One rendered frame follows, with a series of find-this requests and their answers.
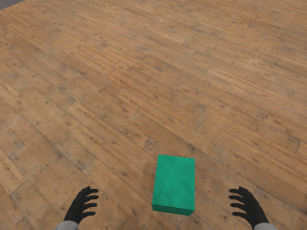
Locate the robot left forearm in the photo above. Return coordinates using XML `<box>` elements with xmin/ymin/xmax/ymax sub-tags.
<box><xmin>55</xmin><ymin>220</ymin><xmax>79</xmax><ymax>230</ymax></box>

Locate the robot left hand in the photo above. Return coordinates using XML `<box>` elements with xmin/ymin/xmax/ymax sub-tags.
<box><xmin>63</xmin><ymin>186</ymin><xmax>99</xmax><ymax>225</ymax></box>

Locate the robot right hand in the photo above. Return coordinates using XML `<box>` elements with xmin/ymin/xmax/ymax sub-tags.
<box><xmin>229</xmin><ymin>186</ymin><xmax>269</xmax><ymax>230</ymax></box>

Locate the carton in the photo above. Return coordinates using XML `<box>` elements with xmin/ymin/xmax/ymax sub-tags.
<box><xmin>152</xmin><ymin>154</ymin><xmax>195</xmax><ymax>216</ymax></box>

